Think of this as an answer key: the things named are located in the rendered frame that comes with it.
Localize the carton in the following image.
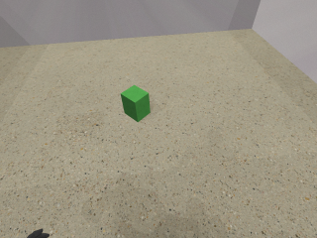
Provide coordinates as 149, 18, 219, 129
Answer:
121, 85, 151, 122

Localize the left robot hand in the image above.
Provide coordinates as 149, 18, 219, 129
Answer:
27, 228, 50, 238

